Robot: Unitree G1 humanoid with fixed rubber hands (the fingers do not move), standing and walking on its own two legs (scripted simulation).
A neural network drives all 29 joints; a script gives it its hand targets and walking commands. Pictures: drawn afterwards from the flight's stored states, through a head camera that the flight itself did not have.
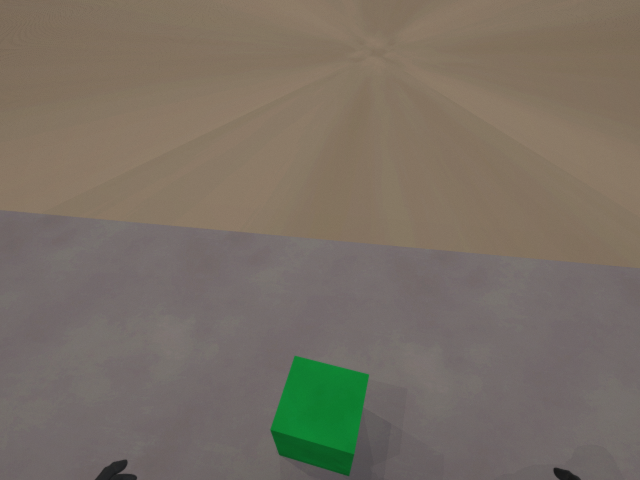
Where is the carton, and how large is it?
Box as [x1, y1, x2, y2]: [270, 356, 368, 475]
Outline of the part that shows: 294,356 270,429 279,454 348,475 354,452 368,374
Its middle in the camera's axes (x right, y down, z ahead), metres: +0.01 +0.49 +1.08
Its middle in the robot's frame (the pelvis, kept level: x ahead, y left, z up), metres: +0.40 +0.03 -0.66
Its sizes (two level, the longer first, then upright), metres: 0.210 0.200 0.250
